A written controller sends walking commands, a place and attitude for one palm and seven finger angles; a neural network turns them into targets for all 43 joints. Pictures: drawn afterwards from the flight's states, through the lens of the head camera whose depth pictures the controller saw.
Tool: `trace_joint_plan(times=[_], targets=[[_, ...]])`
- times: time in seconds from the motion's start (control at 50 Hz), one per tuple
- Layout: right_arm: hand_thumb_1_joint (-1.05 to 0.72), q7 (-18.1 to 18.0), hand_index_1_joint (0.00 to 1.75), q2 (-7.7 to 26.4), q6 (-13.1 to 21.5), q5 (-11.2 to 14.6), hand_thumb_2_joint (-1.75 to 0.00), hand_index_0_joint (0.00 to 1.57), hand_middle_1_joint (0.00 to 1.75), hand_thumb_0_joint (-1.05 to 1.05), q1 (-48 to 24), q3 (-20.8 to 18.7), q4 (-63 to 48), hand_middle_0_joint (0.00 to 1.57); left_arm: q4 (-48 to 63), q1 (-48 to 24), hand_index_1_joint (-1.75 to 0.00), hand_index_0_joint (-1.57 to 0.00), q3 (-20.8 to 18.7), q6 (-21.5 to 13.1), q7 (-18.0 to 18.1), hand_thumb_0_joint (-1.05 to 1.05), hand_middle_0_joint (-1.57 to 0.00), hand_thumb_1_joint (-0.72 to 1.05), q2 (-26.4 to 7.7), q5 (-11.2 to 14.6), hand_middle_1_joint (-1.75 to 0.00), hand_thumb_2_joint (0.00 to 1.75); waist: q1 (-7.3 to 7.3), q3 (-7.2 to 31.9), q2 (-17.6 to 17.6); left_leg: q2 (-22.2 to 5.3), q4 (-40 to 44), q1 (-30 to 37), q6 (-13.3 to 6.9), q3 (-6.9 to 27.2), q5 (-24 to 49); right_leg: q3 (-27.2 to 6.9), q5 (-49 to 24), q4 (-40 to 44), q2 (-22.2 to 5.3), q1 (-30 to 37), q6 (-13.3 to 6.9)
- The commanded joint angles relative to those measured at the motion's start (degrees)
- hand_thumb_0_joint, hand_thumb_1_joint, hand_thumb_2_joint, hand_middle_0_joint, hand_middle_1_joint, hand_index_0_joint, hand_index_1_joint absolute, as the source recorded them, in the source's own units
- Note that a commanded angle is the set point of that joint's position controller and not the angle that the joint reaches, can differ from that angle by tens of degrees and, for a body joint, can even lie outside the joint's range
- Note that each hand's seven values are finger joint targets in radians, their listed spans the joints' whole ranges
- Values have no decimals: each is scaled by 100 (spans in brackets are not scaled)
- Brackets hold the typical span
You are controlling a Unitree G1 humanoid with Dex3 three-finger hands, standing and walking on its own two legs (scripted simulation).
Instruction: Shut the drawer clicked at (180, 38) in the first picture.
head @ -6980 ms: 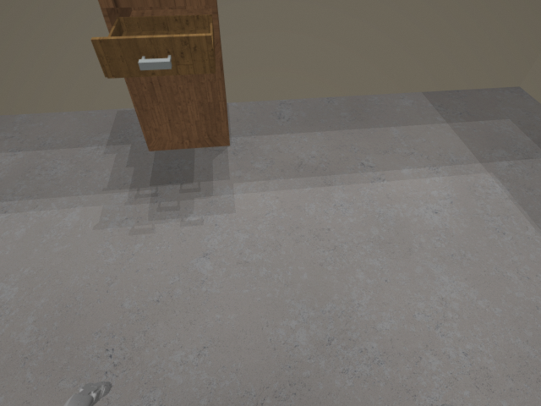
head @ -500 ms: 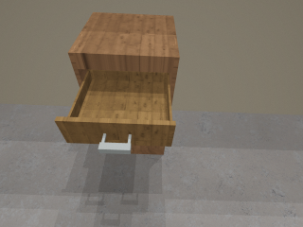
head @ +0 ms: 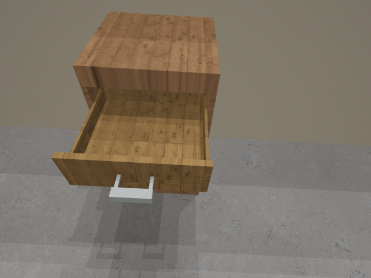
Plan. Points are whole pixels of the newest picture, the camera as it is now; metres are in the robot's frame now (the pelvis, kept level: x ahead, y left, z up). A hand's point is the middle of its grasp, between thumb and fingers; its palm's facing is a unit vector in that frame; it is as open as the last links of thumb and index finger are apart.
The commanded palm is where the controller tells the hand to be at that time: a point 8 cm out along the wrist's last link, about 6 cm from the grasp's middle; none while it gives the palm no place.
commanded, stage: shuffle to correct the standing spot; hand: left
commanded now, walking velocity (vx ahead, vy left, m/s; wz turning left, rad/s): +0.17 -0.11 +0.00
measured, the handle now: (133, 187) +0.35 +0.16 -0.08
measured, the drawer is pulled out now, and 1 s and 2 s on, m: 0.30 0.30 0.30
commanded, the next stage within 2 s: come to a stop and stand still in 0.14 s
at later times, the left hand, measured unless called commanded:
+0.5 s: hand out of the picture +0.14 +0.11 -0.16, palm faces +0.01 -0.97 -0.26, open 7.2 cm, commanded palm none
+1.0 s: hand out of the picture +0.01 +0.17 -0.16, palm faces +0.05 -0.97 -0.23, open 7.4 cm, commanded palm none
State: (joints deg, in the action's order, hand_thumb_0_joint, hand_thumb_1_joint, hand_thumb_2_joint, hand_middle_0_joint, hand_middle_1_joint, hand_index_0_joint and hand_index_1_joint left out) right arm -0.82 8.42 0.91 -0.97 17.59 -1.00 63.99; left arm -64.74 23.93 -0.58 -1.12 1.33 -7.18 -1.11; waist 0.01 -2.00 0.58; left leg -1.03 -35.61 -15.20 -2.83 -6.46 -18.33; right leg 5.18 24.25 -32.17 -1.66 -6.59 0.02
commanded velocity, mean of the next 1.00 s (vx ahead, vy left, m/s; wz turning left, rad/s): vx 0.04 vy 0.01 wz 0.00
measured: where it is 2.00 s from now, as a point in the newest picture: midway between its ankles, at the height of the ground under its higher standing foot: outside the picture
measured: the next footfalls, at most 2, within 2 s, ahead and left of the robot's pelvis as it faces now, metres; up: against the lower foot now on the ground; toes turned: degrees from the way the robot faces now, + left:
right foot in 0.36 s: +0.17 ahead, -0.18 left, +0.00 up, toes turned -8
left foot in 0.76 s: +0.11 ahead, +0.06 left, +0.00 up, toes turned +2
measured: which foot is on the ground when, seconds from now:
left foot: down 0.00-0.36, up 0.38-0.74, down 0.76-1.00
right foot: down 0.00-0.00, up 0.02-0.34, down 0.36-0.78, up 0.80-1.00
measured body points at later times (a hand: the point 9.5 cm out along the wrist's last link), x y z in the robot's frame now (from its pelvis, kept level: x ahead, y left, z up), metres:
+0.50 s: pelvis +0.08 -0.07 +0.01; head +0.11 -0.09 +0.45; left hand +0.14 +0.16 -0.14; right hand +0.06 -0.29 -0.17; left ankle +0.01 +0.06 -0.69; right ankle +0.13 -0.17 -0.73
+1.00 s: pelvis +0.02 -0.02 +0.01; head +0.03 -0.03 +0.46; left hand +0.01 +0.22 -0.14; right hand +0.02 -0.24 -0.15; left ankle +0.03 +0.07 -0.73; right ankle -0.05 -0.12 -0.67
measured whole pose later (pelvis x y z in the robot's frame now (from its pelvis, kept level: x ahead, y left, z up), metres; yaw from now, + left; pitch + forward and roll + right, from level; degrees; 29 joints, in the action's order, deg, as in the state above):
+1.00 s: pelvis +0.02 -0.02 +0.01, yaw +0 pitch +0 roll +1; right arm -1.1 7.6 -1.0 -1.8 17.8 -1.0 61.4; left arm -59.2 19.6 -2.2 2.7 1.1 -10.0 -1.9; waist 0.9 0.7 -0.1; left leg 1.0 -25.1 -12.8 -3.2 -6.3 -13.2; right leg 2.9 23.6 -55.1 -0.9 -19.6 0.0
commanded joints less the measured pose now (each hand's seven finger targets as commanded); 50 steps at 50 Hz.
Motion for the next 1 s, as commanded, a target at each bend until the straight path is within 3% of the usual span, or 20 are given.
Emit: trace_joint_plan(times=[0.0,0.04,0.1,0.26,0.3,0.32,0.34,0.36,0.38,0.42,0.48,0.6,0.68,0.72,0.74,0.76,0.8,0.82,0.9,0.98], targets=[[-90,-194,30,1127,163,-83,-90,20,30,0,1838,-218,274,20,591,-377,-30,-20,-86,-59,17,0,-20,90,-481,-43,-30,90,-635,-59,-1504,-2138,1750,2090,-1031,2590,3247,-94,989,-2846,143,-2744,-164],[-90,-232,30,778,178,-76,-90,20,30,0,1368,-128,143,20,543,-599,-30,-20,-163,26,-12,0,-20,90,-461,-70,-30,90,-412,-691,-803,-2172,1944,1097,-1059,2304,3161,-466,493,-3382,-271,-2919,-161],[-90,-225,30,730,250,-46,-90,20,30,0,733,-132,-120,20,531,-483,-30,-20,-163,70,-135,0,-20,90,-230,-41,-30,90,-108,-610,-388,-1802,2158,707,-898,1497,2696,-380,-292,-2976,-422,-2638,-6],[-90,-156,30,709,181,-101,-90,20,30,0,420,-161,-140,20,647,-717,-30,-20,-166,46,-147,0,-20,90,-126,-34,-30,90,-21,-370,-788,-1424,1660,295,-592,609,2522,141,-1005,-688,-205,-1240,-29],[-90,-125,30,681,150,-34,-90,20,30,0,371,-130,-95,20,362,82,-30,-20,-186,-83,-63,0,-20,90,-357,-26,-30,90,335,245,-149,-974,486,341,-188,380,2943,145,-2259,536,-80,43,24],[-90,-101,30,446,152,18,-90,20,30,0,473,-91,-108,20,216,470,-30,-20,-239,-172,25,0,-20,90,-690,-38,-30,90,423,733,739,-508,-340,-50,117,198,1824,-715,-4166,703,-746,884,-128],[-90,-105,30,149,65,88,-90,20,30,0,865,-59,-138,20,230,350,-30,-20,-270,-210,69,0,-20,90,-1085,-7,-30,90,117,1098,1591,-42,-1158,-197,354,164,-1152,-1766,-6020,987,-1968,984,-728],[-90,-167,30,192,-59,119,-90,20,30,0,1026,-73,-83,20,342,2,-30,-20,-223,-195,70,0,-20,90,-1172,16,-30,90,-42,1055,1070,-187,-1501,37,375,553,-1886,-1674,-5832,1192,-2202,367,-1111],[-90,-151,30,-9,-115,120,-90,20,30,0,897,-74,-40,20,464,-425,-30,-20,-220,-142,98,0,-20,90,-1108,-27,-30,90,-127,452,582,-231,-1609,38,371,512,-1818,-1387,-5367,1234,-2086,-320,-1119],[-90,-149,30,61,-237,132,-90,20,30,0,756,-84,-36,20,630,-911,-30,-20,-229,-73,168,0,-20,90,-1019,-70,-30,90,-177,45,1203,-318,-1820,-143,420,487,-1645,-1334,-5845,1079,-1936,-742,-1220],[-90,-117,30,138,-288,103,-90,20,30,0,578,-150,-124,20,723,-878,-30,-20,-354,19,206,0,-20,90,-1122,-97,-30,90,-43,334,741,-124,-1633,-371,508,368,-1498,-1042,-6184,844,-1891,-223,-1270],[-90,-16,30,263,-420,42,-90,20,30,0,255,-243,-527,20,937,-1052,-30,-20,-467,149,260,0,-20,90,-1366,-123,-30,90,63,510,756,-79,-1654,-313,541,510,-1076,-1225,-4113,1128,-1968,-645,-1313],[-90,16,30,270,-327,43,-90,20,30,0,796,-224,-478,20,1199,-1516,-30,-20,-446,278,201,0,-20,90,-1339,-128,-30,90,-248,452,818,19,280,914,423,176,-34,-1074,-1309,1049,-1512,-1644,-756],[-90,-19,30,506,-241,16,-90,20,30,0,865,-203,-450,20,1255,-1416,-30,-20,-342,355,169,0,-20,90,-918,-52,-30,90,-254,142,-404,-310,1773,1233,278,570,14,-649,159,221,-641,-2210,-269],[-90,-38,30,837,-208,-58,-90,20,30,0,560,-248,-623,20,1293,-1313,-30,-20,-297,382,138,0,-20,90,-572,17,-30,90,-187,-197,-1827,-1294,2493,405,-105,1876,-497,-130,479,-938,25,-2395,65],[-90,-58,30,896,-225,-100,-90,20,30,0,31,-199,-814,20,1242,-1258,-30,-20,-301,395,128,0,-20,90,-578,1,-30,90,-39,-546,-1723,-1701,2828,-928,-554,2174,-893,-375,334,-2014,85,-1757,51],[-90,-53,30,701,-139,-97,-90,20,30,0,-764,-110,-895,20,963,-742,-30,-20,-311,442,75,0,-20,90,-651,-108,-30,90,415,-589,-1376,-1372,3052,-1698,-474,1878,-1490,-682,-294,-3038,10,-1320,21],[-90,-30,30,799,-127,-89,-90,20,30,0,-896,-122,-943,20,898,-548,-30,-20,-330,429,40,0,-20,90,-699,-122,-30,90,444,-634,-1021,-1340,2960,-1726,-489,1716,-1535,-580,-364,-3446,64,-1369,31],[-90,-74,30,847,-34,-62,-90,20,30,0,-216,-180,-700,20,858,-452,-30,-20,-256,285,-14,0,-20,90,-666,-110,-30,90,88,-574,-414,-1320,2596,-289,-668,1605,-1009,-376,-149,-2843,19,-2106,42],[-90,-154,30,791,-33,-84,-90,20,30,0,367,-190,-411,20,910,-555,-30,-20,-126,220,-14,0,-20,90,-407,-66,-30,90,-222,-224,-489,-1500,2336,632,-764,1883,-374,-290,461,-860,-60,-1704,-27]])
